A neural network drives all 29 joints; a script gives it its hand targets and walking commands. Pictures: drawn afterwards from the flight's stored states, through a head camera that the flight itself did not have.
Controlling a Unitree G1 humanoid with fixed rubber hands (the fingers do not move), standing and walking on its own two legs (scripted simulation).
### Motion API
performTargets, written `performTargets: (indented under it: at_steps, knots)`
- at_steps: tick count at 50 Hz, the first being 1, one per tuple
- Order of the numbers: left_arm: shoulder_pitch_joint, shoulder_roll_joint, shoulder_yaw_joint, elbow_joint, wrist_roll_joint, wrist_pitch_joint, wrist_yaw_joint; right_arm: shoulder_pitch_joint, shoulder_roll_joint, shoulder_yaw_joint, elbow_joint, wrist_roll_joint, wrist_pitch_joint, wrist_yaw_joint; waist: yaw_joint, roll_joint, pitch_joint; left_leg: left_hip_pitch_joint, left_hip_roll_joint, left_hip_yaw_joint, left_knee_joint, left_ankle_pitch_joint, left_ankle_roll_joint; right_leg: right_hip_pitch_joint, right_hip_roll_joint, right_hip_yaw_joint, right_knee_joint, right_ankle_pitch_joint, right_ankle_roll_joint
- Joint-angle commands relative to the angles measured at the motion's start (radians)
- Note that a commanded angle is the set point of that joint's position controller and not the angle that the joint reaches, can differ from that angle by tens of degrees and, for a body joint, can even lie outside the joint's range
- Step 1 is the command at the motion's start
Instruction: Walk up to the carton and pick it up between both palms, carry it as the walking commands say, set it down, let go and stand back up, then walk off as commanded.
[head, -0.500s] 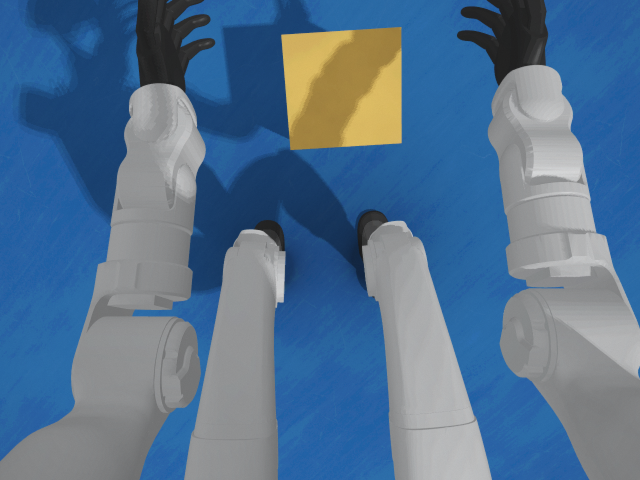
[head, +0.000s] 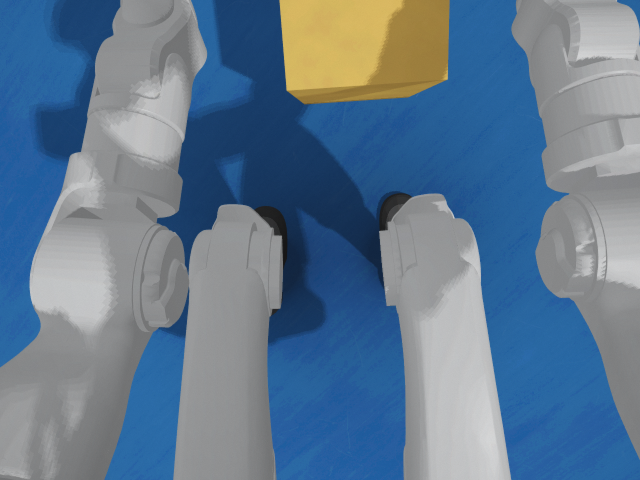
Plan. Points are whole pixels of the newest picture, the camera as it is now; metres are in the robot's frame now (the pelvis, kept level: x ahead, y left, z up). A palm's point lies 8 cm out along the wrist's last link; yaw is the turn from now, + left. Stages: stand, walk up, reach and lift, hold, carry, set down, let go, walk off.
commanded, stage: reach and lift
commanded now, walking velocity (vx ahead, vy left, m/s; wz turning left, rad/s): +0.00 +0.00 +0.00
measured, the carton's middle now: (357, 29) +0.54 -0.05 -0.33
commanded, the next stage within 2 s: none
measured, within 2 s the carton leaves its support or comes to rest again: leaves its support in 1.80 s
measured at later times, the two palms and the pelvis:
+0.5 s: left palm (194, 14) +0.56 +0.14 -0.28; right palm (483, 19) +0.53 -0.20 -0.30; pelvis +0.04 +0.00 -0.08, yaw +2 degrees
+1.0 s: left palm (201, 2) +0.57 +0.13 -0.27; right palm (494, 12) +0.53 -0.21 -0.29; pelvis +0.03 +0.00 -0.09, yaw +1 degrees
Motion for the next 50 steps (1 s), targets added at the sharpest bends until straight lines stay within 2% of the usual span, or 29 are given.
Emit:
performTargets:
  at_steps: [1, 2, 6, 8, 9, 10, 11, 12, 14, 15, 16, 17, 19, 21, 24, 26, 27, 28, 29, 30, 31, 32, 35, 40, 43, 45, 50]
  knots:
    - [-0.305, 0.143, 0.011, -0.118, 0.015, -0.102, -0.003, -0.360, -0.137, -0.015, -0.133, -0.003, -0.105, -0.003, 0.009, -0.131, -1.817, 0.469, 0.008, 0.165, -0.114, 0.006, 0.048, 0.713, -0.025, -0.150, -0.127, 0.045, -0.017]
    - [-0.289, 0.133, -0.006, -0.101, 0.010, -0.113, -0.004, -0.336, -0.130, -0.010, -0.108, -0.004, -0.117, -0.003, -0.001, -0.125, -1.805, 0.457, 0.007, 0.160, -0.097, 0.034, 0.044, 0.691, -0.023, -0.155, -0.102, 0.081, -0.015]
    - [-0.237, 0.115, -0.037, -0.182, -0.006, -0.152, 0.001, -0.291, -0.145, -0.010, -0.195, 0.008, -0.156, -0.003, -0.011, -0.080, -1.908, 0.532, 0.000, 0.147, -0.019, 0.201, 0.032, 0.675, -0.011, -0.151, -0.027, 0.249, -0.013]
    - [-0.203, 0.091, -0.058, -0.230, -0.024, -0.166, 0.002, -0.255, -0.143, -0.013, -0.246, 0.012, -0.171, -0.002, -0.031, -0.071, -1.945, 0.539, -0.003, 0.136, 0.015, 0.277, 0.026, 0.686, -0.007, -0.145, 0.010, 0.339, -0.013]
    - [-0.189, 0.088, -0.062, -0.233, -0.023, -0.172, 0.001, -0.234, -0.137, -0.014, -0.236, 0.009, -0.173, 0.001, -0.029, -0.056, -1.935, 0.534, -0.004, 0.138, 0.028, 0.294, 0.023, 0.668, -0.008, -0.142, 0.022, 0.355, -0.013]
    - [-0.195, 0.081, -0.069, -0.272, -0.031, -0.174, 0.002, -0.222, -0.139, -0.025, -0.278, 0.003, -0.176, 0.001, -0.053, -0.061, -1.974, 0.556, -0.007, 0.130, 0.043, 0.331, 0.020, 0.689, -0.007, -0.143, 0.039, 0.399, -0.013]
    - [-0.172, 0.093, -0.062, -0.256, -0.023, -0.179, 0.002, -0.198, -0.140, -0.024, -0.244, -0.003, -0.176, 0.003, -0.046, -0.051, -1.928, 0.520, -0.008, 0.132, 0.058, 0.330, 0.018, 0.665, -0.009, -0.135, 0.054, 0.408, -0.013]
    - [-0.177, 0.095, -0.066, -0.291, -0.030, -0.185, 0.002, -0.194, -0.138, -0.025, -0.274, -0.006, -0.181, 0.005, -0.053, -0.063, -1.951, 0.542, -0.010, 0.126, 0.069, 0.361, 0.018, 0.673, -0.011, -0.132, 0.070, 0.425, -0.011]
    - [-0.155, 0.052, -0.087, -0.259, -0.056, -0.196, -0.005, -0.178, -0.126, -0.023, -0.283, 0.003, -0.194, 0.015, -0.073, -0.085, -1.934, 0.513, -0.009, 0.118, 0.092, 0.401, 0.018, 0.662, -0.013, -0.126, 0.087, 0.460, -0.011]
    - [-0.128, 0.017, -0.105, -0.157, -0.068, -0.193, -0.018, -0.170, -0.109, -0.015, -0.229, 0.000, -0.194, 0.024, -0.092, -0.102, -1.825, 0.436, -0.008, 0.112, 0.098, 0.367, 0.023, 0.622, -0.020, -0.125, 0.090, 0.445, -0.007]
    - [-0.105, -0.010, -0.118, -0.106, -0.074, -0.191, -0.031, -0.145, -0.103, -0.017, -0.201, -0.014, -0.198, 0.031, -0.119, -0.115, -1.751, 0.378, -0.009, 0.110, 0.109, 0.338, 0.024, 0.602, -0.025, -0.123, 0.093, 0.431, -0.007]
    - [-0.096, -0.036, -0.139, -0.043, -0.088, -0.190, -0.046, -0.151, -0.085, -0.009, -0.171, -0.020, -0.201, 0.036, -0.129, -0.120, -1.645, 0.308, -0.009, 0.106, 0.114, 0.302, 0.027, 0.560, -0.031, -0.119, 0.094, 0.405, -0.005]
    - [-0.118, -0.037, -0.151, -0.051, -0.094, -0.198, -0.060, -0.161, -0.087, -0.016, -0.192, -0.025, -0.214, 0.044, -0.147, -0.116, -1.633, 0.306, -0.009, 0.097, 0.132, 0.310, 0.023, 0.557, -0.039, -0.115, 0.111, 0.408, -0.003]
    - [-0.133, -0.019, -0.139, -0.054, -0.097, -0.213, -0.063, -0.161, -0.083, -0.015, -0.202, -0.010, -0.227, 0.051, -0.133, -0.115, -1.653, 0.329, -0.011, 0.092, 0.152, 0.344, 0.020, 0.549, -0.042, -0.114, 0.135, 0.424, 0.002]
    - [-0.168, 0.003, -0.135, -0.017, -0.091, -0.223, -0.057, -0.165, -0.098, -0.033, -0.154, -0.010, -0.237, 0.061, -0.138, -0.098, -1.561, 0.327, -0.010, 0.082, 0.168, 0.319, 0.018, 0.458, -0.046, -0.117, 0.147, 0.369, -0.004]
    - [-0.194, 0.020, -0.128, -0.004, -0.078, -0.230, -0.055, -0.194, -0.091, -0.037, -0.160, 0.010, -0.243, 0.070, -0.119, -0.071, -1.540, 0.330, -0.007, 0.082, 0.176, 0.305, 0.019, 0.423, -0.045, -0.117, 0.146, 0.345, -0.007]
    - [-0.223, 0.024, -0.135, -0.013, -0.085, -0.226, -0.050, -0.219, -0.111, -0.036, -0.145, 0.027, -0.246, 0.071, -0.107, -0.045, -1.541, 0.304, -0.005, 0.083, 0.158, 0.236, 0.019, 0.424, -0.050, -0.121, 0.145, 0.288, -0.015]
    - [-0.240, 0.012, -0.148, -0.025, -0.089, -0.223, -0.051, -0.245, -0.103, -0.024, -0.156, 0.037, -0.244, 0.074, -0.100, -0.037, -1.557, 0.333, -0.003, 0.077, 0.145, 0.221, 0.020, 0.411, -0.050, -0.131, 0.145, 0.269, -0.019]
    - [-0.235, -0.017, -0.166, -0.006, -0.097, -0.220, -0.054, -0.228, -0.091, -0.013, -0.108, 0.037, -0.239, 0.079, -0.107, -0.021, -1.512, 0.341, -0.004, 0.072, 0.148, 0.230, 0.016, 0.381, -0.053, -0.134, 0.153, 0.267, -0.024]
    - [-0.225, -0.038, -0.175, -0.041, -0.096, -0.223, -0.055, -0.194, -0.093, -0.011, -0.099, 0.035, -0.240, 0.085, -0.117, 0.003, -1.530, 0.367, -0.004, 0.071, 0.157, 0.266, 0.011, 0.378, -0.052, -0.133, 0.160, 0.295, -0.033]
    - [-0.199, -0.054, -0.181, -0.001, -0.107, -0.220, -0.058, -0.175, -0.093, 0.003, -0.061, 0.035, -0.238, 0.089, -0.118, 0.003, -1.477, 0.349, -0.003, 0.076, 0.163, 0.253, 0.010, 0.353, -0.054, -0.133, 0.160, 0.278, -0.032]
    - [-0.211, -0.054, -0.180, -0.009, -0.108, -0.220, -0.062, -0.179, -0.100, -0.006, -0.063, 0.024, -0.238, 0.090, -0.131, 0.003, -1.482, 0.344, -0.003, 0.080, 0.163, 0.240, 0.009, 0.358, -0.056, -0.134, 0.154, 0.270, -0.036]
    - [-0.212, -0.011, -0.145, 0.033, -0.091, -0.214, -0.064, -0.180, -0.107, -0.022, -0.030, -0.006, -0.234, 0.084, -0.134, -0.039, -1.431, 0.290, -0.001, 0.080, 0.164, 0.198, 0.011, 0.343, -0.056, -0.136, 0.150, 0.235, -0.028]
    - [-0.189, 0.018, -0.103, 0.057, -0.066, -0.221, -0.067, -0.188, -0.078, -0.013, -0.027, -0.008, -0.238, 0.075, -0.103, -0.068, -1.422, 0.236, -0.001, 0.093, 0.165, 0.188, 0.016, 0.366, -0.056, -0.118, 0.130, 0.239, -0.019]
    - [-0.194, 0.010, -0.111, 0.065, -0.070, -0.223, -0.070, -0.210, -0.065, 0.000, -0.034, 0.008, -0.238, 0.072, -0.096, -0.065, -1.432, 0.233, -0.001, 0.095, 0.162, 0.186, 0.018, 0.379, -0.052, -0.116, 0.126, 0.244, -0.017]
    - [-0.206, 0.007, -0.111, 0.043, -0.066, -0.230, -0.070, -0.221, -0.053, 0.017, -0.047, 0.019, -0.239, 0.070, -0.076, -0.050, -1.451, 0.229, -0.003, 0.105, 0.166, 0.204, 0.018, 0.396, -0.048, -0.107, 0.125, 0.268, -0.020]
    - [-0.219, -0.042, -0.133, 0.043, -0.073, -0.237, -0.069, -0.250, 0.006, 0.070, -0.071, 0.045, -0.242, 0.072, -0.067, -0.054, -1.483, 0.252, -0.005, 0.112, 0.164, 0.228, 0.021, 0.419, -0.043, -0.106, 0.122, 0.291, -0.016]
